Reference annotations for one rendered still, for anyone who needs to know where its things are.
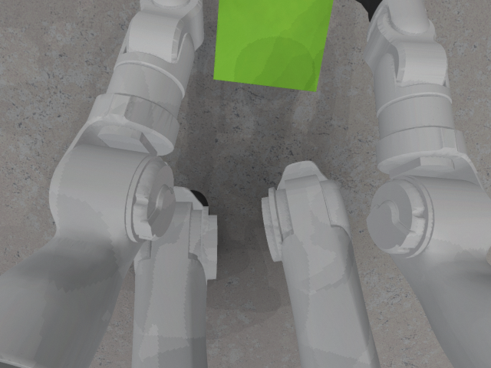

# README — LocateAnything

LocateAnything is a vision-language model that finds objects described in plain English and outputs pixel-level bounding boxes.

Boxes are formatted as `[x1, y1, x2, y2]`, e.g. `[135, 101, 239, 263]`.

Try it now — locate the right robot forearm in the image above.
[364, 0, 488, 195]

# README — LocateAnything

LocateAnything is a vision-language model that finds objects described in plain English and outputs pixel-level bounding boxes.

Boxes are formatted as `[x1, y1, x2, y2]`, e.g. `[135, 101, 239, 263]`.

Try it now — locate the robot right shin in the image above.
[277, 161, 352, 242]

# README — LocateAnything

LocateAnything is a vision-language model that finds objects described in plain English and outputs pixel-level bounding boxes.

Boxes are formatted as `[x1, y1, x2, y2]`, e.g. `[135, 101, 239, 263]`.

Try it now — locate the robot left foot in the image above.
[190, 190, 208, 207]

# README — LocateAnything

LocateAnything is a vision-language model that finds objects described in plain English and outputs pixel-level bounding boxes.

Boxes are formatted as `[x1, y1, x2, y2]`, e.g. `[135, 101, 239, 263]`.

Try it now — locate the robot left upper arm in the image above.
[0, 143, 176, 368]

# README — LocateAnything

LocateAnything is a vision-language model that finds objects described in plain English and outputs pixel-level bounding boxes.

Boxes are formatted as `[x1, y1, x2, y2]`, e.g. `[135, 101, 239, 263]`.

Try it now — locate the robot right hand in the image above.
[356, 0, 383, 22]

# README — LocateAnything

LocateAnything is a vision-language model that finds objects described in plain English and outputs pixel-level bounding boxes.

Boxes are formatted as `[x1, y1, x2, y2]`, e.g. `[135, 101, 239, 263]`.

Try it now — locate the left robot forearm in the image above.
[49, 0, 204, 209]

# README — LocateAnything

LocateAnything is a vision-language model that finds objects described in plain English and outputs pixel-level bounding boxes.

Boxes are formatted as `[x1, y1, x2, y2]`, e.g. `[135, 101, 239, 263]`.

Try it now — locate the carton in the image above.
[213, 0, 334, 92]

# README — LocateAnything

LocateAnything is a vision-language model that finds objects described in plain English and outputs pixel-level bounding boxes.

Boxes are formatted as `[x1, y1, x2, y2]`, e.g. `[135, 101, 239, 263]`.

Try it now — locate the robot right upper arm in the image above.
[366, 175, 491, 368]

